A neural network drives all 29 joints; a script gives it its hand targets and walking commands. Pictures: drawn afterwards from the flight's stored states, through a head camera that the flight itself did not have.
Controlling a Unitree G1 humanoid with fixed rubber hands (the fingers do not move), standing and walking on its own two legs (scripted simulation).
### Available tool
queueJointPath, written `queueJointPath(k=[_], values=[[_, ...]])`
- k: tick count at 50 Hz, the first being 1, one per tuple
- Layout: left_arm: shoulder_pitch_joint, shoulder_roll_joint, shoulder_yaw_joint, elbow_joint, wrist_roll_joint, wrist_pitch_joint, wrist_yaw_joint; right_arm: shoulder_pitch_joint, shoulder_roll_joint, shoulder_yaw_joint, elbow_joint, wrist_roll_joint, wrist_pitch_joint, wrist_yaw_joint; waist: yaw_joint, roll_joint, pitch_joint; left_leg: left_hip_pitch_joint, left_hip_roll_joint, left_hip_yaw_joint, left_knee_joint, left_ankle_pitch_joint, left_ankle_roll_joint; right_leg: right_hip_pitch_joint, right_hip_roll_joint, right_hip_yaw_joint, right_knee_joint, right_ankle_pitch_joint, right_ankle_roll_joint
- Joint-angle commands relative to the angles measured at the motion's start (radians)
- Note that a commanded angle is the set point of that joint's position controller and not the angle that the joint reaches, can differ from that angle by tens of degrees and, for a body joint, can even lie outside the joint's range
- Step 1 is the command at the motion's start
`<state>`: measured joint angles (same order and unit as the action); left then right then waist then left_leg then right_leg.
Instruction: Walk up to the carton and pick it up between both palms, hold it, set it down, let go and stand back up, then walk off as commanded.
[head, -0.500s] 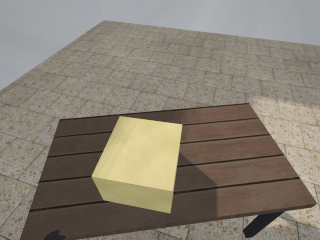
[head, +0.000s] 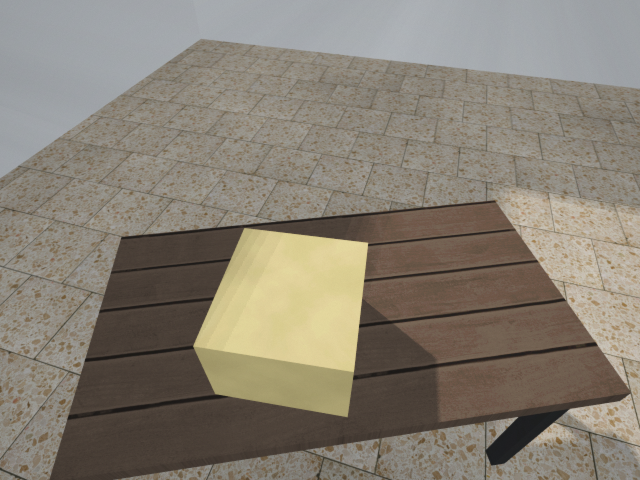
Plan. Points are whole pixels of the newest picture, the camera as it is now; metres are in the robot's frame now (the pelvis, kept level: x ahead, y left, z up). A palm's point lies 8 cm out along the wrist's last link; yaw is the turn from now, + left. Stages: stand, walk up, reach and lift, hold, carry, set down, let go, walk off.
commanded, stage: stand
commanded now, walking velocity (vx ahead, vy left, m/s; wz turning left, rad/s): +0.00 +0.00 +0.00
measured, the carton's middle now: (293, 317) +0.44 +0.06 -0.14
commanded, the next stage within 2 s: walk off in 0.38 s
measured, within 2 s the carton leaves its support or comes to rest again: neither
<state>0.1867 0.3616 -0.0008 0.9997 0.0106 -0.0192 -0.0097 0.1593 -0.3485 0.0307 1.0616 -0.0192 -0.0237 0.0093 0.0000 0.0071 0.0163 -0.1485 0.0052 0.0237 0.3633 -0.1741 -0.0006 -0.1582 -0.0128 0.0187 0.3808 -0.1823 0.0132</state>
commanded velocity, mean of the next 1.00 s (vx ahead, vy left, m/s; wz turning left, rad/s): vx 0.00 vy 0.00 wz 0.00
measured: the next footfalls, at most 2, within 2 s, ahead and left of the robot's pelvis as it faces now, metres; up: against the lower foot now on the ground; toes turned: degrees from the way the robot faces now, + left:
right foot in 0.94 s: -0.04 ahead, -0.14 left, +0.00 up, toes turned +3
left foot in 1.54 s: -0.24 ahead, +0.14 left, +0.00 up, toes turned +2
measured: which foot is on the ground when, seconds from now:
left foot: down 0.00-0.94, up 0.96-1.00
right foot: down 0.00-0.74, up 0.76-0.92, down 0.94-1.00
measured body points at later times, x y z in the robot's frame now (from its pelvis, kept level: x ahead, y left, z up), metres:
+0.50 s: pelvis +0.01 +0.00 +0.00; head +0.01 -0.01 +0.45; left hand +0.08 +0.31 -0.12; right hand +0.11 -0.30 -0.13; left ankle +0.02 +0.12 -0.75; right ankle +0.02 -0.13 -0.75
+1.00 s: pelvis -0.07 -0.05 -0.03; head -0.01 -0.07 +0.41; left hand +0.02 +0.28 -0.12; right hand +0.08 -0.36 -0.16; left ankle -0.01 +0.11 -0.73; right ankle -0.08 -0.14 -0.75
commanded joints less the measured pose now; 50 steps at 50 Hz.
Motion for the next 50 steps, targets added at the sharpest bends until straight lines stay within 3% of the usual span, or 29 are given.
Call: queueJointPath(k=[1,3,5,6,11,12,13,18,19,22,23,27,28,29,33,36,37,38,39,40,41,42,43,45,46,47,48,49,50], values=[[-0.013,0.194,0.043,-0.045,0.004,-0.012,0.016,-0.062,-0.229,-0.053,-0.051,0.001,-0.017,-0.015,0.01,0.017,-0.02,0.006,0.117,-0.122,-0.081,0.073,0.04,-0.001,-0.092,0.075,-0.063,0.027,-0.036],[-0.032,0.201,0.043,-0.041,0.007,-0.019,0.017,-0.086,-0.202,-0.05,-0.045,0.003,-0.02,-0.011,0.004,-0.023,-0.04,0.001,0.115,-0.13,-0.092,-0.015,0.04,-0.008,-0.079,0.078,-0.059,-0.006,-0.039],[-0.06,0.175,0.035,-0.044,-0.001,-0.017,0.013,-0.087,-0.216,-0.047,-0.041,0.009,-0.019,-0.007,-0.014,0.051,-0.01,-0.009,0.113,-0.12,-0.089,-0.001,0.032,-0.026,-0.086,0.094,-0.076,0.005,-0.035],[-0.053,0.211,0.039,-0.033,0.005,-0.015,0.015,-0.089,-0.21,-0.044,-0.04,-0.007,-0.02,-0.007,-0.008,0.004,0.049,-0.04,0.115,-0.12,-0.105,-0.017,0.035,-0.039,-0.089,0.096,-0.074,0.012,-0.043],[-0.009,0.189,0.044,-0.023,-0.002,-0.015,0.018,-0.072,-0.23,-0.055,-0.025,0.012,-0.009,-0.015,0.014,-0.029,-0.023,0.002,0.116,-0.128,-0.084,0.014,0.038,0.003,-0.097,0.087,-0.079,0.016,-0.04],[-0.021,0.217,0.047,-0.019,-0.002,-0.018,0.021,-0.086,-0.213,-0.046,-0.024,0.002,-0.007,-0.012,0.002,0.045,-0.023,-0.007,0.104,-0.112,-0.094,0.005,0.041,0.014,-0.101,0.107,-0.086,0.006,-0.038],[-0.016,0.206,0.036,-0.015,-0.006,-0.022,0.022,-0.084,-0.192,-0.041,-0.018,0.008,-0.003,-0.018,0.002,-0.009,-0.012,0.016,0.117,-0.126,-0.09,0.032,0.046,0.005,-0.099,0.092,-0.087,0.018,-0.035],[-0.078,0.2,0.039,-0.019,0.005,-0.008,0.023,-0.108,-0.215,-0.053,-0.027,0.005,-0.003,-0.014,-0.018,-0.035,0.003,0.006,0.109,-0.117,-0.072,0.045,0.039,-0.015,-0.101,0.091,-0.098,0.02,-0.038],[-0.069,0.2,0.041,-0.023,0.003,-0.015,0.019,-0.086,-0.202,-0.05,-0.02,0.004,-0.005,-0.012,-0.012,0.014,-0.016,0.003,0.107,-0.104,-0.073,0.053,0.04,0.01,-0.101,0.086,-0.098,0.037,-0.033],[-0.03,0.181,0.033,0.0,-0.003,-0.022,0.011,-0.113,-0.223,-0.054,-0.021,0.006,-0.008,-0.008,0.018,0.035,-0.05,0.011,0.105,-0.114,-0.075,0.099,0.035,0.05,-0.107,0.072,-0.088,0.069,-0.025],[-0.042,0.216,0.044,0.002,0.008,-0.011,0.024,-0.087,-0.195,-0.053,-0.017,0.011,-0.005,-0.011,-0.007,-0.045,-0.048,0.038,0.118,-0.124,-0.076,0.109,0.03,0.035,-0.1,0.058,-0.099,0.075,-0.029],[-0.046,0.197,0.033,0.002,0.0,-0.018,0.022,-0.096,-0.224,-0.058,-0.01,0.008,-0.005,-0.014,-0.005,0.026,-0.032,0.05,0.108,-0.115,-0.06,0.152,0.036,0.022,-0.108,0.081,-0.096,0.118,-0.027],[-0.065,0.218,0.038,0.005,0.007,-0.018,0.024,-0.079,-0.201,-0.042,-0.011,0.008,-0.007,-0.01,-0.01,-0.017,-0.011,0.027,0.116,-0.107,-0.077,0.133,0.032,0.041,-0.115,0.082,-0.102,0.124,-0.025],[-0.086,0.222,0.099,-0.049,-0.018,0.012,0.033,-0.122,-0.243,-0.101,-0.038,0.0,0.028,-0.003,-0.003,0.003,0.035,-0.055,0.079,-0.097,0.072,0.359,0.028,-0.027,-0.104,0.07,0.025,0.311,-0.063],[-0.089,0.232,0.123,-0.114,-0.013,0.034,0.035,-0.103,-0.234,-0.11,-0.052,0.006,0.051,-0.008,-0.007,-0.012,-0.077,-0.004,0.066,-0.064,0.179,0.374,0.078,-0.042,-0.125,0.09,0.135,0.398,-0.118],[-0.073,0.194,0.125,-0.157,-0.006,0.057,0.031,-0.082,-0.269,-0.133,-0.121,-0.001,0.069,-0.011,-0.009,0.045,-0.094,-0.054,0.155,-0.177,0.126,0.378,0.161,-0.059,-0.026,0.042,0.308,0.195,-0.089],[-0.081,0.179,0.13,-0.165,0.0,0.066,0.033,-0.076,-0.283,-0.14,-0.136,0.0,0.07,-0.006,-0.023,0.101,-0.095,-0.082,0.217,-0.255,0.073,0.394,0.215,-0.071,0.033,-0.003,0.417,0.05,-0.06],[-0.052,0.164,0.132,-0.172,0.005,0.07,0.029,-0.094,-0.298,-0.146,-0.177,-0.01,0.064,-0.008,-0.02,0.16,-0.079,-0.15,0.294,-0.331,0.011,0.391,0.269,-0.07,0.081,-0.015,0.527,-0.268,-0.04],[-0.06,0.168,0.128,-0.173,0.003,0.084,0.029,-0.115,-0.314,-0.152,-0.185,-0.022,0.066,-0.006,-0.023,0.216,-0.085,-0.179,0.329,-0.364,-0.013,0.371,0.308,-0.076,0.079,0.02,0.623,-0.406,-0.039],[-0.055,0.185,0.144,-0.177,0.004,0.085,0.025,-0.118,-0.316,-0.148,-0.218,-0.02,0.068,-0.008,-0.029,0.17,-0.061,-0.196,0.363,-0.391,-0.004,0.36,0.339,-0.121,0.087,0.052,0.691,-0.439,-0.045],[-0.014,0.173,0.14,-0.186,0.0,0.083,0.026,-0.161,-0.316,-0.15,-0.241,-0.028,0.066,-0.016,0.006,0.179,-0.041,-0.212,0.369,-0.379,0.039,0.419,0.342,-0.114,0.064,0.083,0.658,-0.438,-0.055],[0.032,0.174,0.14,-0.182,-0.01,0.074,0.028,-0.176,-0.316,-0.151,-0.254,-0.034,0.071,-0.02,0.022,0.152,-0.04,-0.164,0.359,-0.361,0.073,0.474,0.306,-0.161,0.04,0.079,0.583,-0.414,-0.059],[0.02,0.185,0.136,-0.184,-0.004,0.073,0.023,-0.155,-0.307,-0.155,-0.261,-0.027,0.066,-0.024,0.005,0.184,-0.053,-0.124,0.305,-0.306,0.105,0.476,0.268,-0.148,0.038,0.05,0.511,-0.372,-0.058],[0.072,0.174,0.139,-0.189,-0.007,0.06,0.026,-0.135,-0.272,-0.143,-0.296,-0.015,0.072,-0.024,0.04,0.104,-0.117,-0.06,0.204,-0.201,0.229,0.464,0.178,-0.066,0.033,0.014,0.218,-0.164,-0.07],[0.085,0.183,0.145,-0.179,-0.006,0.062,0.031,-0.135,-0.275,-0.146,-0.282,-0.005,0.081,-0.02,0.049,0.11,-0.109,-0.04,0.166,-0.158,0.291,0.448,0.144,-0.021,0.023,0.016,0.083,-0.034,-0.07],[0.072,0.217,0.155,-0.201,0.01,0.055,0.039,-0.081,-0.23,-0.143,-0.301,-0.002,0.081,-0.016,0.036,0.008,-0.101,-0.138,0.105,-0.152,0.366,0.331,0.125,0.028,-0.036,0.09,0.066,0.127,-0.068],[0.039,0.292,0.167,-0.221,0.018,0.052,0.043,-0.065,-0.19,-0.128,-0.292,0.013,0.09,-0.016,0.014,-0.164,-0.046,-0.289,-0.038,-0.075,0.544,-0.134,0.076,0.04,-0.239,0.349,0.058,0.394,-0.155],[-0.024,0.308,0.166,-0.243,0.018,0.051,0.038,-0.038,-0.206,-0.141,-0.275,0.005,0.102,-0.026,-0.016,-0.175,-0.063,-0.287,-0.097,-0.159,0.743,-0.44,0.052,-0.033,-0.33,0.386,0.047,0.485,-0.232],[-0.039,0.344,0.189,-0.292,0.033,0.051,0.037,-0.045,-0.219,-0.153,-0.324,-0.002,0.108,-0.037,0.018,-0.202,-0.057,-0.276,-0.117,-0.253,0.888,-0.459,0.051,-0.173,-0.391,0.498,0.011,0.331,-0.295]])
